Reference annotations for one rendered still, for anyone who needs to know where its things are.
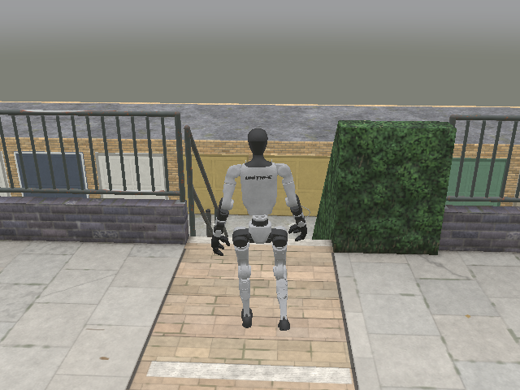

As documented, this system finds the left robot hand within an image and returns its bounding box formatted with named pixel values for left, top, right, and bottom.
left=211, top=235, right=230, bottom=256

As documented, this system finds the left robot forearm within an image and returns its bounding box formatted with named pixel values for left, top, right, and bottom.
left=213, top=198, right=229, bottom=237

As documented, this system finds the left robot shin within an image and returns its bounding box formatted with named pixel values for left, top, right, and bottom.
left=238, top=266, right=250, bottom=317

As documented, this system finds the right robot forearm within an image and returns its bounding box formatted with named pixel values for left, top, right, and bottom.
left=290, top=195, right=306, bottom=228

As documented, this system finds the left robot upper arm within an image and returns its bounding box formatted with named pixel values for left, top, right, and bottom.
left=221, top=164, right=241, bottom=210

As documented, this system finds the right robot upper arm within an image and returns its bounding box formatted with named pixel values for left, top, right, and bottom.
left=275, top=163, right=298, bottom=207

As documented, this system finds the humanoid robot head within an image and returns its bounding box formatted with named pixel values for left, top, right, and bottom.
left=245, top=128, right=272, bottom=167

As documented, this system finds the right robot hand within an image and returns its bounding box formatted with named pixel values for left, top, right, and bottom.
left=288, top=224, right=307, bottom=241

